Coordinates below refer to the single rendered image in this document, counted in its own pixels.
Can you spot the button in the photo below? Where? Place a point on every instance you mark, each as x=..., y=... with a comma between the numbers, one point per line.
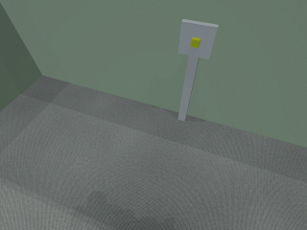
x=195, y=42

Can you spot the panel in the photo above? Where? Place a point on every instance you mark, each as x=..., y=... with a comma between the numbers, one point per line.
x=207, y=33

